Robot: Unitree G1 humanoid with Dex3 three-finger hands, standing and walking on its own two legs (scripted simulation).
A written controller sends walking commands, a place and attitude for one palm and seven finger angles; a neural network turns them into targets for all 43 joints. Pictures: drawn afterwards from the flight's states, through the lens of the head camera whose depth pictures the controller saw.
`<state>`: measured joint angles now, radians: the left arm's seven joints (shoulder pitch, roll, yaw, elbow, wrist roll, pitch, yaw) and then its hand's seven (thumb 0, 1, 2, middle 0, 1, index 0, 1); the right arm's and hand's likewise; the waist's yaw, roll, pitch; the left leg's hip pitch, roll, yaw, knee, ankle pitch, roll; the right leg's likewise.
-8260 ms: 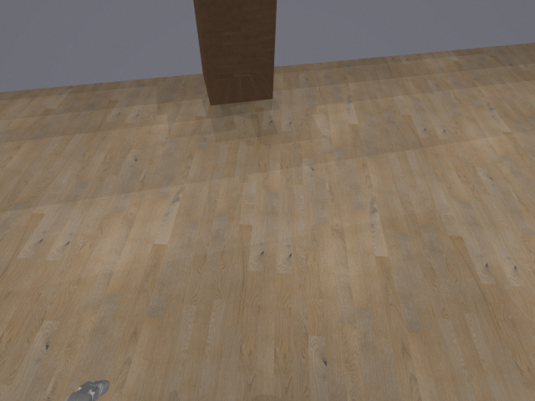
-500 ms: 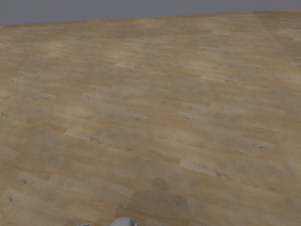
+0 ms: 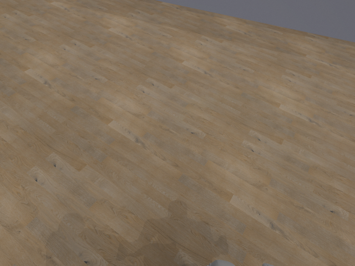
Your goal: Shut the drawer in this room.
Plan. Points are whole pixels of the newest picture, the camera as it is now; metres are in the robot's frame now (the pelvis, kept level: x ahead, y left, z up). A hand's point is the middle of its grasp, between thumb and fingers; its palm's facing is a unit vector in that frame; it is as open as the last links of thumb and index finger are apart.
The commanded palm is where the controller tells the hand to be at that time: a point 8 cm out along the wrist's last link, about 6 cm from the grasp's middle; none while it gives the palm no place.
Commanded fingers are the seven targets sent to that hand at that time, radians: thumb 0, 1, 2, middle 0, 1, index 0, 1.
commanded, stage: turn or walk to find it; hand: left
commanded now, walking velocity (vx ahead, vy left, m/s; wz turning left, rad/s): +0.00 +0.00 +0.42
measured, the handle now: out of the picture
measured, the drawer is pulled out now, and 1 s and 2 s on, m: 0.26 0.26 0.26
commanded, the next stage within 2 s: none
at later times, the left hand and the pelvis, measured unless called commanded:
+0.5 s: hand out of the picture +0.03 +0.14 -0.14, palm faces +0.24 -0.93 -0.27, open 7.4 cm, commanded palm none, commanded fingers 0.00 0.90 0.90 -0.20 -0.30 -0.20 -0.30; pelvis -0.02 -0.06 +0.00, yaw +14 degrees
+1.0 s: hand out of the picture -0.11 +0.20 -0.18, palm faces +0.49 -0.84 -0.23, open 7.4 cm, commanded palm none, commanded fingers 0.00 0.90 0.90 -0.20 -0.30 -0.20 -0.30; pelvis -0.06 -0.01 +0.00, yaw +26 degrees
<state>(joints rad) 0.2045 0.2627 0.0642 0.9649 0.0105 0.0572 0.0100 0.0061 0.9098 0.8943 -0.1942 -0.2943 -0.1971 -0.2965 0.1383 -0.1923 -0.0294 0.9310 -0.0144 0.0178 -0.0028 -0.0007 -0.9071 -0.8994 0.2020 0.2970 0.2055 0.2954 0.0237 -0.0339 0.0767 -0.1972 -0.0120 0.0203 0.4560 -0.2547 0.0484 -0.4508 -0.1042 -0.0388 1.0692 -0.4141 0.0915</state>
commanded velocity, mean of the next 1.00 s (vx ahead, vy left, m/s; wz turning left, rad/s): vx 0.00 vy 0.00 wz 0.42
